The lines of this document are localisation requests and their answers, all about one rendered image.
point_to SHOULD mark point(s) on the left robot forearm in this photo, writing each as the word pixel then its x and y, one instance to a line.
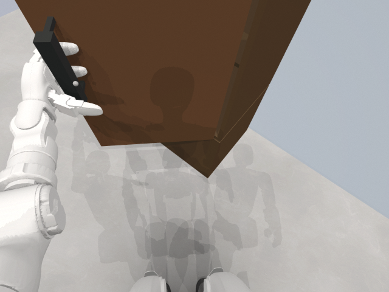
pixel 34 154

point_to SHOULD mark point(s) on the right robot thigh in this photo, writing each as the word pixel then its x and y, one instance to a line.
pixel 224 282

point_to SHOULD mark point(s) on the robot thigh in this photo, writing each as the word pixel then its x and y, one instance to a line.
pixel 224 282
pixel 150 284

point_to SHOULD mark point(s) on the cupboard door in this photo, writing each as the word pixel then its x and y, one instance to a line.
pixel 159 69

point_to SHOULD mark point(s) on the left robot upper arm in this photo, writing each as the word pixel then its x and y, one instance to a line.
pixel 29 218

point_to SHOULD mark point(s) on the robot left hand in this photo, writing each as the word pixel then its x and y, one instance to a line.
pixel 37 84

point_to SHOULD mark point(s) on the left robot thigh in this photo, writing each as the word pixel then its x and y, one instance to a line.
pixel 150 284

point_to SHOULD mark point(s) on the handle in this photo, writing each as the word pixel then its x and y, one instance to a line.
pixel 52 53

